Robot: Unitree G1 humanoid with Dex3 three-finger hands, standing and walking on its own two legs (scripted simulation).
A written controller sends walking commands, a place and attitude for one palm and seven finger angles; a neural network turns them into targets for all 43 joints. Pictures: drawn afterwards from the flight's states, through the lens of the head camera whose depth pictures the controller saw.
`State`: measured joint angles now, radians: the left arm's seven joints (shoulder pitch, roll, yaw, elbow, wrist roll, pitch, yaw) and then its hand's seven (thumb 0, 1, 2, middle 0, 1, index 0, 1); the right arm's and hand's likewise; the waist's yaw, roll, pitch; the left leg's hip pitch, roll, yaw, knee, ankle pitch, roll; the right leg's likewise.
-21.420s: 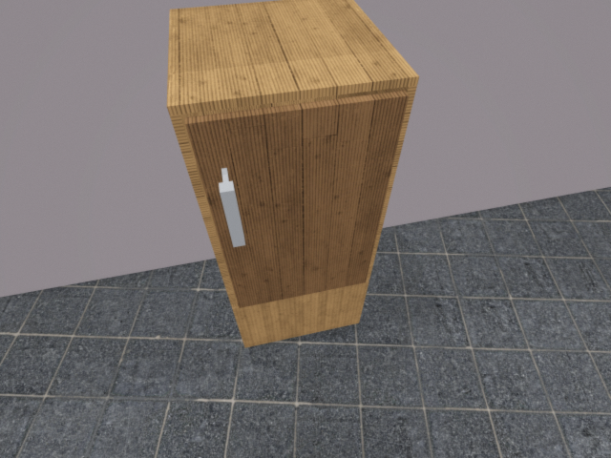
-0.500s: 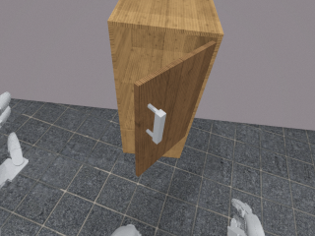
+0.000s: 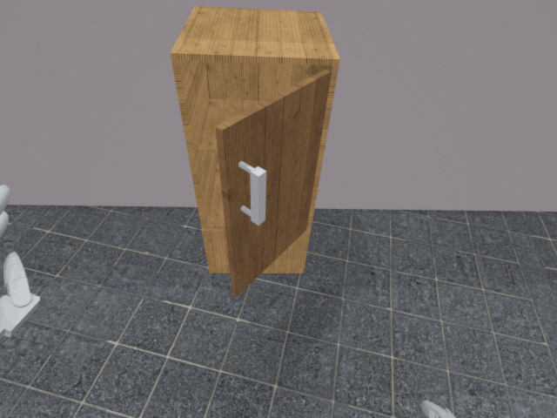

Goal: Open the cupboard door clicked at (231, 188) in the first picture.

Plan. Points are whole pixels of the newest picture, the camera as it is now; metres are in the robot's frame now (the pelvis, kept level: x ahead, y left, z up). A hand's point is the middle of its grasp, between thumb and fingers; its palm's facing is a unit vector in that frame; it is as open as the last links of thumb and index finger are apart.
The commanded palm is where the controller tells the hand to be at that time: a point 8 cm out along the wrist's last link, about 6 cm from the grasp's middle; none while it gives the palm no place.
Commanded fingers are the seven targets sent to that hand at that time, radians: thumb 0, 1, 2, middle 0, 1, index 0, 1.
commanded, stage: stop stepping back and stand still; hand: left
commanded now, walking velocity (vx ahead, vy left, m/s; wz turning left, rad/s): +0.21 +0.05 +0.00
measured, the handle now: (251, 193) +0.58 +0.10 -0.03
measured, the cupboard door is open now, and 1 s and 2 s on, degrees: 49 49 49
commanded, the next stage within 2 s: let the arm hang, fingers relaxed in 0.38 s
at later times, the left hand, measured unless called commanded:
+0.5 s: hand (32, 316) +0.18 +0.28 +0.14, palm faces +0.42 -0.79 -0.45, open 7.4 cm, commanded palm none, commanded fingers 0.00 0.90 0.90 -0.20 -0.30 -0.20 -0.30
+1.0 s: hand out of the picture -0.11 +0.20 -0.18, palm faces +0.07 -0.98 -0.20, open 7.1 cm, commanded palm none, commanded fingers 0.00 0.90 0.90 -0.20 -0.30 -0.20 -0.30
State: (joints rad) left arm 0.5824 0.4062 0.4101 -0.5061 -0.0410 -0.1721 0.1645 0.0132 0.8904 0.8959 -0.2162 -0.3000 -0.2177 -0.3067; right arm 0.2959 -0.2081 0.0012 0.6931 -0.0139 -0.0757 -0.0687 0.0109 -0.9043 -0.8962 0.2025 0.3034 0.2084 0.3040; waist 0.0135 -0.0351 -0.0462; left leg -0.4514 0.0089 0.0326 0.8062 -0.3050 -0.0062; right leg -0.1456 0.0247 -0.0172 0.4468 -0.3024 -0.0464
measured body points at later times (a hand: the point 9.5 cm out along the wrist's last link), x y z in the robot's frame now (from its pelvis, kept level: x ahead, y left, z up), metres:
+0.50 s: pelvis -0.02 +0.01 +0.00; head -0.02 +0.02 +0.45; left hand +0.15 +0.32 +0.17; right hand +0.14 -0.22 -0.09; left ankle +0.00 +0.12 -0.74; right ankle -0.04 -0.09 -0.74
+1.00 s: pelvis -0.05 +0.02 +0.00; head -0.02 +0.03 +0.45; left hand -0.11 +0.25 -0.16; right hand -0.05 -0.21 -0.16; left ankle +0.00 +0.12 -0.74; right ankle -0.04 -0.09 -0.74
